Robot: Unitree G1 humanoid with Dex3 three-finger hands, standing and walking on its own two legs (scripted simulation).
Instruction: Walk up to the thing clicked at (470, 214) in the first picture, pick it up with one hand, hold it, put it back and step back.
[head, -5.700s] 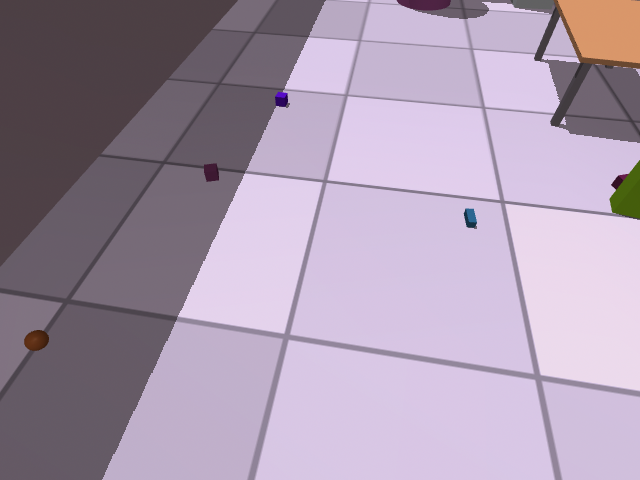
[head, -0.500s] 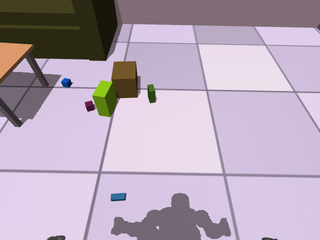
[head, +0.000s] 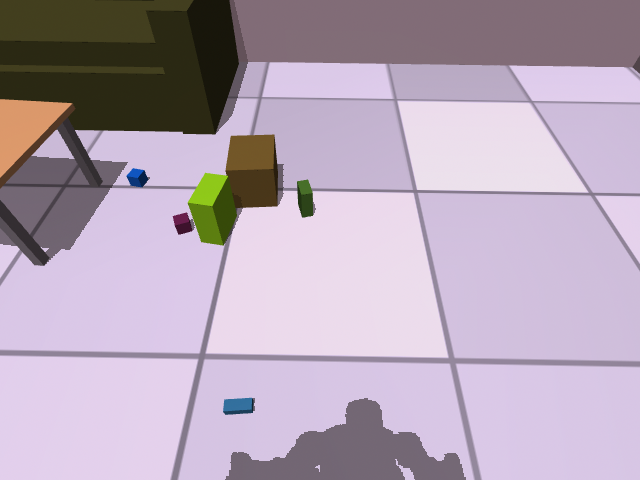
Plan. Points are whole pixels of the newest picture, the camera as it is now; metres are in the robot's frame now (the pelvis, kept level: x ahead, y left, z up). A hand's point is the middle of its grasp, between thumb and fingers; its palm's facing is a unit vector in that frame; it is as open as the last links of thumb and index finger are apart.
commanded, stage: stand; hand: left
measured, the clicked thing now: (238, 406) +0.45 +0.26 -0.76
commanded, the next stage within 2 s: none
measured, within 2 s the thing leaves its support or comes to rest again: neither
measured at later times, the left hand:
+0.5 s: hand out of the picture +0.10 +0.26 -0.15, palm faces +0.00 -0.94 -0.34, open 7.4 cm
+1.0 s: hand out of the picture +0.09 +0.26 -0.15, palm faces +0.00 -0.94 -0.34, open 7.4 cm
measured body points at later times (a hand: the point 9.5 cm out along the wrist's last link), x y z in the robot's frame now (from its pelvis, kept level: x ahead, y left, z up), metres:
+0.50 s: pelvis +0.02 +0.01 +0.00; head +0.03 +0.00 +0.45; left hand +0.10 +0.31 -0.13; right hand +0.12 -0.29 -0.13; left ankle +0.01 +0.14 -0.75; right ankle +0.02 -0.13 -0.75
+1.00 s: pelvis +0.03 +0.01 +0.00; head +0.04 +0.01 +0.45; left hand +0.09 +0.31 -0.13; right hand +0.11 -0.29 -0.13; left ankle +0.01 +0.14 -0.75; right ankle +0.02 -0.13 -0.75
